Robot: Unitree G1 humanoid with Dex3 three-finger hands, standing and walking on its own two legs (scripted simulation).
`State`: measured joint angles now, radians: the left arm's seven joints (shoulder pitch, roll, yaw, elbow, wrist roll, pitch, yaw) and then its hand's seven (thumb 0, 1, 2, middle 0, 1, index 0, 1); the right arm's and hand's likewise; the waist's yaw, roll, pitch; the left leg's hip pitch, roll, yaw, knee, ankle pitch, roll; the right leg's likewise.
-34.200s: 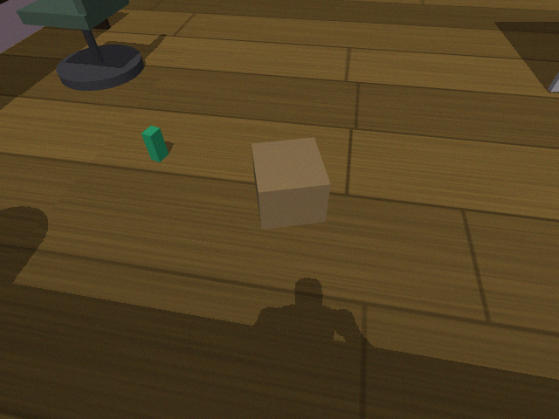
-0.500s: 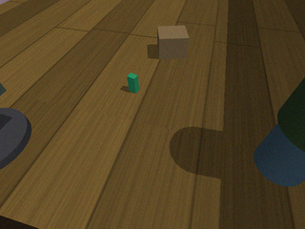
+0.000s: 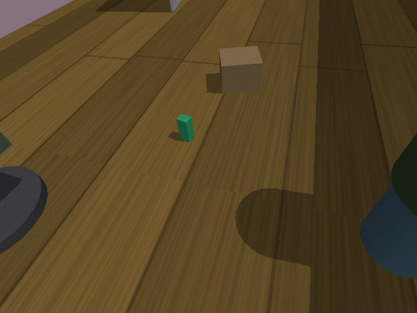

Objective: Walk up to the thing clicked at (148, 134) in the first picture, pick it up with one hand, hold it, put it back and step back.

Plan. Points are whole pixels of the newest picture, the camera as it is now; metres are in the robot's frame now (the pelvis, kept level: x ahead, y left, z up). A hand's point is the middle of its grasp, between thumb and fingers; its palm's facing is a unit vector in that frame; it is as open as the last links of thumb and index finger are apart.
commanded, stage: walk up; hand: left
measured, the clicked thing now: (185, 128) +1.35 +0.30 -0.68
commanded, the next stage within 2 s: none
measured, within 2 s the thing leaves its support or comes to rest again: neither
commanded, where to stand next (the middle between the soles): +1.02 +0.09 m, yaw +2 degrees
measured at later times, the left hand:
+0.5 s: hand (109, 251) +0.28 +0.30 -0.15, palm faces -0.02 -0.95 -0.32, open 7.4 cm
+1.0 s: hand (135, 174) +0.51 +0.28 -0.12, palm faces +0.02 -0.92 -0.39, open 7.4 cm
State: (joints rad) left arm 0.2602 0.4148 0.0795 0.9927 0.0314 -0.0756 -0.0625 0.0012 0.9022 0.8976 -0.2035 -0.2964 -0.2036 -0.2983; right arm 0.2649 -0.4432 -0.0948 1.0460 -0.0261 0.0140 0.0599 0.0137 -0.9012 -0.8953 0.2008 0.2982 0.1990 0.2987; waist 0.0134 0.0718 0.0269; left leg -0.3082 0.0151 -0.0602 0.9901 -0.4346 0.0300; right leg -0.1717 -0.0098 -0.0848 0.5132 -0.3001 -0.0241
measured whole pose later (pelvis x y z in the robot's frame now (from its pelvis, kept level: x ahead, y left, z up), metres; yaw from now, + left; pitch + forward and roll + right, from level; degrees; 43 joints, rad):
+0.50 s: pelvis +0.23 +0.04 +0.00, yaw +1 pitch -3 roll +1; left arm 0.28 0.41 0.03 0.91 0.00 -0.06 -0.05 0.00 0.90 0.90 -0.20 -0.30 -0.20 -0.30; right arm 0.22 -0.37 -0.06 0.84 0.00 -0.07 0.06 0.01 -0.90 -0.89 0.20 0.30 0.20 0.30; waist 0.00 -0.05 0.08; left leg -0.25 0.01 0.11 0.51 -0.21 0.05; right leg -0.42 -0.05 0.03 1.07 -0.36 -0.03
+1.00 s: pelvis +0.46 +0.01 +0.00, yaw +3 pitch -2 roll -1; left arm 0.30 0.38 0.03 0.86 0.01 -0.09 -0.06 0.00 0.90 0.90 -0.21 -0.30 -0.21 -0.30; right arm 0.28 -0.43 -0.06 0.88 -0.01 -0.04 0.08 0.01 -0.90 -0.90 0.20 0.30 0.20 0.30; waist 0.02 0.07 0.06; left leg -0.50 0.07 -0.01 0.87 -0.30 0.00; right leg -0.18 -0.04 -0.10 0.47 -0.27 -0.02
